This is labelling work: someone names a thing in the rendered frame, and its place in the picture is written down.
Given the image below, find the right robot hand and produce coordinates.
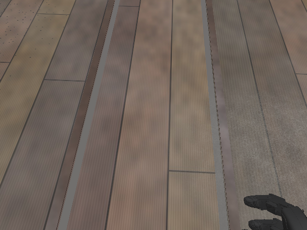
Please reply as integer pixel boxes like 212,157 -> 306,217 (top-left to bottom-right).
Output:
242,194 -> 307,230

